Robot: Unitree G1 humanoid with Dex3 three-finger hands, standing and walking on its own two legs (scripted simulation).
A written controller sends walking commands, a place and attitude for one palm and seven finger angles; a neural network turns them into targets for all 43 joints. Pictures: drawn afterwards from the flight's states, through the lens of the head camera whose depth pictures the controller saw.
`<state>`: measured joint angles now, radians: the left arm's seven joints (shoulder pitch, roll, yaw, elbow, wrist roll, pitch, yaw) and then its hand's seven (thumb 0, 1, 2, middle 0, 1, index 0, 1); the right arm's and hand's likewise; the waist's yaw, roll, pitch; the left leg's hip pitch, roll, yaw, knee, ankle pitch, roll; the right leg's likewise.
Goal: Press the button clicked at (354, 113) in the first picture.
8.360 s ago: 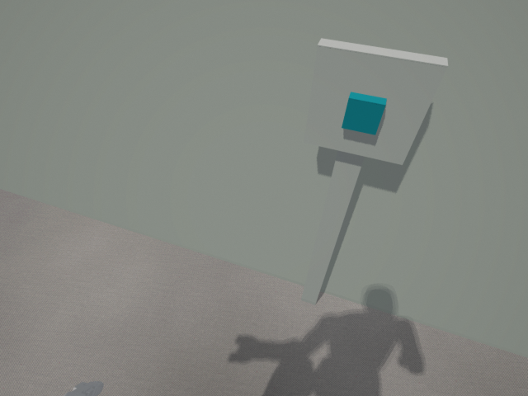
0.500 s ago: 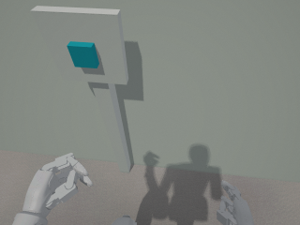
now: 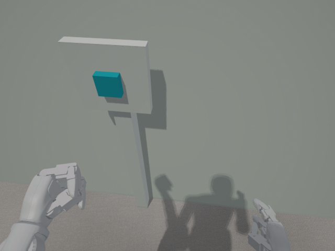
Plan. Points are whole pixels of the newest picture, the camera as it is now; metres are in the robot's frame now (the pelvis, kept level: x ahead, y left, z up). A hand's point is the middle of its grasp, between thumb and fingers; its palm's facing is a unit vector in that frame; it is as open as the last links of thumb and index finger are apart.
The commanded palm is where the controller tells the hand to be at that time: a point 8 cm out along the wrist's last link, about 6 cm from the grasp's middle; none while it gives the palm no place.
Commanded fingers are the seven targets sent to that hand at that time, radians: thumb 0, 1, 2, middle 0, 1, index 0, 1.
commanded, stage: raise the hand and make a fist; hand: left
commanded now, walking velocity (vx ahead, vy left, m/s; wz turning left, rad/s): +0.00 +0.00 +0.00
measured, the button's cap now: (109, 84) +0.48 +0.19 +0.17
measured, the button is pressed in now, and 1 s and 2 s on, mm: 0 0 0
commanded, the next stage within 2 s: aim a knuckle at the button in 0.78 s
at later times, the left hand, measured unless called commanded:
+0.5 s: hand (64, 163) +0.23 +0.21 +0.16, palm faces -0.02 -1.00 -0.09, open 3.1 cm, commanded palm +0.20 +0.26 +0.17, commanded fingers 0.00 0.90 0.90 -1.30 -1.50 -1.30 -1.50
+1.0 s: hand (76, 168) +0.23 +0.19 +0.16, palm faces -0.01 -1.00 -0.08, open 3.1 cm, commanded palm +0.21 +0.24 +0.16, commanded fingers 0.00 0.90 0.90 -1.30 -1.50 -1.30 -1.50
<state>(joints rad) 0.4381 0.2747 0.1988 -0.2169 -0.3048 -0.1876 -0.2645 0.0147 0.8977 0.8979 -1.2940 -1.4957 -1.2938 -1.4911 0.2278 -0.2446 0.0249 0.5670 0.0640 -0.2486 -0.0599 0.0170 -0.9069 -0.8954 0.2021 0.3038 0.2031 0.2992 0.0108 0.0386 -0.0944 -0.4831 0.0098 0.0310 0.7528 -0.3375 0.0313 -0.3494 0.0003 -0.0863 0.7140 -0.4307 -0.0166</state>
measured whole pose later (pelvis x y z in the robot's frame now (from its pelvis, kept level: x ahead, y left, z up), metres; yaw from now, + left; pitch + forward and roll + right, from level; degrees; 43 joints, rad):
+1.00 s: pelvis -0.01 -0.02 +0.02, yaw +0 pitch -2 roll +0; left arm 0.19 0.32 0.27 -0.13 -0.33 0.04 -0.32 0.01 0.90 0.90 -1.30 -1.50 -1.30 -1.50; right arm 0.22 -0.27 0.07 0.63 0.07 -0.25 -0.09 0.02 -0.90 -0.90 0.20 0.30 0.21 0.30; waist 0.03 0.06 -0.05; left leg -0.29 0.02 0.02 0.57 -0.25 0.01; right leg -0.17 0.02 -0.10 0.55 -0.35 -0.04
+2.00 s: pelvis +0.00 -0.01 +0.02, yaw -1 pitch +2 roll +0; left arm -0.28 0.29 0.19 0.38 -0.23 -0.05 -0.19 0.01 0.90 0.90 -1.30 -1.50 -1.30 -1.50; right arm 0.25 -0.26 0.04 0.64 0.07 -0.10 -0.06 0.02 -0.91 -0.90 0.20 0.30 0.21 0.30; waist -0.03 0.03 -0.04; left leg -0.34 0.01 0.05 0.57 -0.25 0.02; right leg -0.24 0.01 -0.06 0.57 -0.36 -0.03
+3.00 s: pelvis +0.00 -0.01 +0.02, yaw -1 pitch +2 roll +0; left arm -0.32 0.29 0.20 0.44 -0.23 -0.08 -0.19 0.01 0.90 0.90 -1.30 -1.50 -1.30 -1.50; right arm 0.26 -0.27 0.04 0.63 0.08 -0.06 -0.07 0.01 -0.91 -0.90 0.20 0.30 0.20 0.30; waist -0.02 0.03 -0.04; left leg -0.36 0.01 0.05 0.58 -0.25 0.02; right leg -0.25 0.01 -0.06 0.57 -0.35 -0.03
